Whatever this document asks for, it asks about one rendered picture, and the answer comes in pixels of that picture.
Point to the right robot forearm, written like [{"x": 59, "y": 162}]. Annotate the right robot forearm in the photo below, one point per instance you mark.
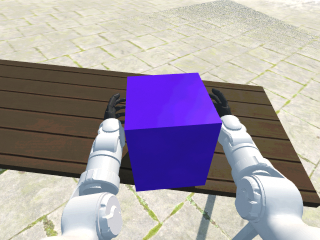
[{"x": 241, "y": 152}]

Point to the left robot upper arm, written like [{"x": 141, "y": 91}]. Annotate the left robot upper arm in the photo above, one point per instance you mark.
[{"x": 91, "y": 217}]

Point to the table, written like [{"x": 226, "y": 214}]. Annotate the table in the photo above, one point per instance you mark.
[{"x": 50, "y": 116}]

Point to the right robot upper arm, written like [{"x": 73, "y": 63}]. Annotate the right robot upper arm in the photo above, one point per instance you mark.
[{"x": 273, "y": 206}]

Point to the robot left hand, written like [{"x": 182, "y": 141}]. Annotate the robot left hand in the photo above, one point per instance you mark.
[{"x": 111, "y": 109}]

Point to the left robot forearm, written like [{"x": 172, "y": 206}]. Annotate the left robot forearm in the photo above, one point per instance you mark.
[{"x": 102, "y": 170}]

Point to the carton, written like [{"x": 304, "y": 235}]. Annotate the carton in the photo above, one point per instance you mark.
[{"x": 171, "y": 128}]

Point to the robot right hand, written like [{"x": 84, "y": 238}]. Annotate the robot right hand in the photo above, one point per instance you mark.
[{"x": 220, "y": 103}]

